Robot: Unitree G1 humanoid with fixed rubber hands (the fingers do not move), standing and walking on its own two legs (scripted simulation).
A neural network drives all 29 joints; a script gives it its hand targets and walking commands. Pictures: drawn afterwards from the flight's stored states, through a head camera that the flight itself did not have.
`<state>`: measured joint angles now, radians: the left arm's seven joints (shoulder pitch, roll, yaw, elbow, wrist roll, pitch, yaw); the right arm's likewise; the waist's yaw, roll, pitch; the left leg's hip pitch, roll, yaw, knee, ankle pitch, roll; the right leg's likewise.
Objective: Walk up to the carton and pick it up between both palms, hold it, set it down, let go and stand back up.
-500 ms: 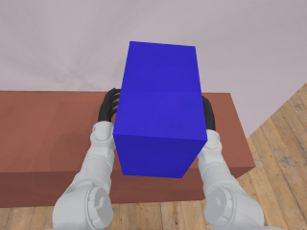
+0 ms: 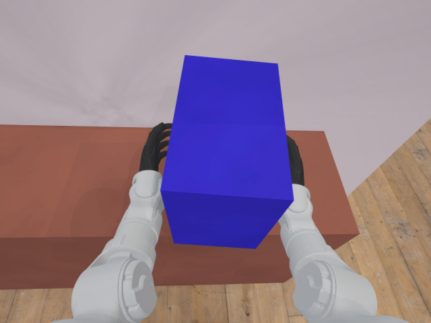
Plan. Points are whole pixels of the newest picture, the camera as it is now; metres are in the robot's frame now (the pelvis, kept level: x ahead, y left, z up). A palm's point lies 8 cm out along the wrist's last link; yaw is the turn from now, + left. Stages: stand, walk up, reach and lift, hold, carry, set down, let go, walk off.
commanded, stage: reach and lift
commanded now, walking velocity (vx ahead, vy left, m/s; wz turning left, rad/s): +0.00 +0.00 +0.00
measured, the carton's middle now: (222, 158) +0.44 +0.00 +0.01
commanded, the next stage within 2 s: none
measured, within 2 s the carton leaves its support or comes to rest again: leaves its support in 0.66 s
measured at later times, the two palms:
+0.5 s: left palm (153, 168) +0.40 +0.13 +0.03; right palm (294, 178) +0.39 -0.14 +0.03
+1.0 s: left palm (142, 141) +0.40 +0.14 +0.11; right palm (303, 152) +0.39 -0.13 +0.11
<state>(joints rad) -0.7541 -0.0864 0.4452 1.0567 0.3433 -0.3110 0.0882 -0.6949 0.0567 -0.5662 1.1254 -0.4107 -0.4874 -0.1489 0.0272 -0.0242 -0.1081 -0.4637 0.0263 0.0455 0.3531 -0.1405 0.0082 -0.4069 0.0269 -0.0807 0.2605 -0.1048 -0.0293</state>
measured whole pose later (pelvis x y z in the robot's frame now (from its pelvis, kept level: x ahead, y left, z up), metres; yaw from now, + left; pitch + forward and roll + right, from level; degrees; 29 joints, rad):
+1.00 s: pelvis -0.01 +0.00 -0.01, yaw +2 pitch +10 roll -2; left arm -0.75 0.04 0.12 0.86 -0.02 0.11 0.18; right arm -0.71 -0.06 -0.04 0.86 0.12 0.03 -0.24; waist -0.04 0.02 -0.21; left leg -0.47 0.03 0.00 0.49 -0.20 0.01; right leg -0.38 0.02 -0.12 0.38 -0.17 -0.03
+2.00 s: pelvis -0.03 +0.00 +0.00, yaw +2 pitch -3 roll -2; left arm -0.75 -0.04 0.28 0.41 0.21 0.60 0.11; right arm -0.78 -0.05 -0.06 0.72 0.20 0.30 -0.23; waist -0.08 -0.04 -0.03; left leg -0.17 0.01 0.02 0.39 -0.16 0.02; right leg -0.10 0.02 -0.11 0.28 -0.13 -0.02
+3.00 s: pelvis -0.03 +0.00 +0.00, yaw +2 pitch -7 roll -2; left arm -0.69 -0.06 0.28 0.17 0.26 0.78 0.07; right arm -0.75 -0.08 0.04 0.56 0.30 0.41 -0.28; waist -0.07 -0.03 -0.01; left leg -0.09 0.02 0.02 0.40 -0.18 0.02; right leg -0.01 0.02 -0.10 0.28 -0.14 -0.01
